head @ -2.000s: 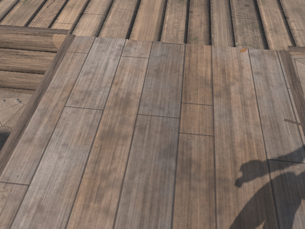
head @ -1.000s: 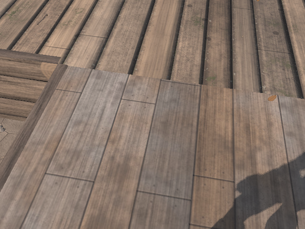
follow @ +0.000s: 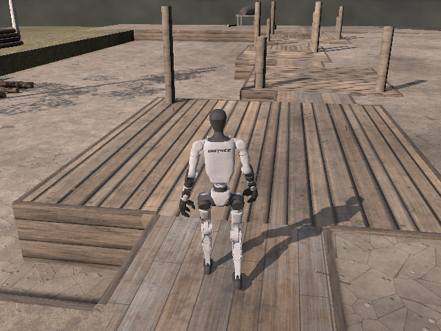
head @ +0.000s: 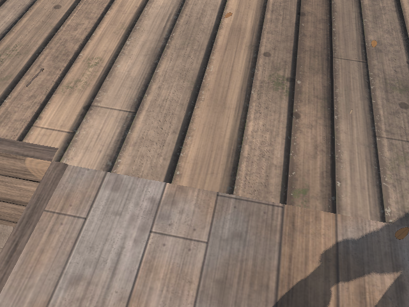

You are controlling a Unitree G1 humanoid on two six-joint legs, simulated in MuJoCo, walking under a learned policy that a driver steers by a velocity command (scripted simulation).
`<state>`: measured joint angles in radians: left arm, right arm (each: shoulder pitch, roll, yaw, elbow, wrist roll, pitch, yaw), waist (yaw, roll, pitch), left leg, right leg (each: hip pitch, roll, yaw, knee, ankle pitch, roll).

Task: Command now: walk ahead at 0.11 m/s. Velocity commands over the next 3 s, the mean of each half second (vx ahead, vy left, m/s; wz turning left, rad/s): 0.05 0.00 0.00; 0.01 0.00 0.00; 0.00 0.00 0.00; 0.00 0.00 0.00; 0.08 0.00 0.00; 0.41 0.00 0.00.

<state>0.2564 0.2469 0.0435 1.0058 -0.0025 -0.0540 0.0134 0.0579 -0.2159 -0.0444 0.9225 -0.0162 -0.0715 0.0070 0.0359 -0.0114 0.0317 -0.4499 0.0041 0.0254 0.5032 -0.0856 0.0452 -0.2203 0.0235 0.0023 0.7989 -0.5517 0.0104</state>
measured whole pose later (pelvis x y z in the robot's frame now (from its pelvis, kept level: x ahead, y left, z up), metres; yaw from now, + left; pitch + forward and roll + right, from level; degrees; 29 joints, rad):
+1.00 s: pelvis +0.08 -0.02 +0.01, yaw +1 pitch -1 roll +0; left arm 0.27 0.18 0.03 1.10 0.00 -0.01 0.04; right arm 0.13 -0.20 -0.04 1.10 0.00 0.01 -0.04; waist 0.00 0.00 0.04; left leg -0.28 0.01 0.02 0.51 -0.21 0.00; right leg -0.14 -0.01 -0.03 0.49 -0.34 0.01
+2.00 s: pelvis +0.08 -0.02 +0.01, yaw +1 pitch -1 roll +0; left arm 0.36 0.15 0.01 1.10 0.00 -0.02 0.04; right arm 0.19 -0.18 -0.03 1.13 0.01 0.01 -0.04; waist 0.00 0.00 0.03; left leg -0.28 0.01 0.01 0.51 -0.22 0.00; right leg -0.14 -0.01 -0.03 0.49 -0.34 0.00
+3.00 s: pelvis +0.35 -0.01 -0.01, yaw +1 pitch +3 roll +1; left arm -0.05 0.21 0.04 0.83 -0.03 -0.10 -0.05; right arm 0.51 -0.20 -0.03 1.09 0.01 -0.07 -0.02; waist -0.08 -0.02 0.03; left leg 0.20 0.00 0.06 0.20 -0.43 -0.01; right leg -0.61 -0.04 -0.06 0.56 -0.02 -0.09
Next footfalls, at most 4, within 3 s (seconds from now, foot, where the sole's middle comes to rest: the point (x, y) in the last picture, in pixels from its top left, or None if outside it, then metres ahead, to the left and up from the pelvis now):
0.22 right None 0.07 -0.14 -0.77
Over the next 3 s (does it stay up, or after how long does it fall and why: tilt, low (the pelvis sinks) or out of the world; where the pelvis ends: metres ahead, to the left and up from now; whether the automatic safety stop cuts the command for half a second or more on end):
stays up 0.35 -0.01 -0.01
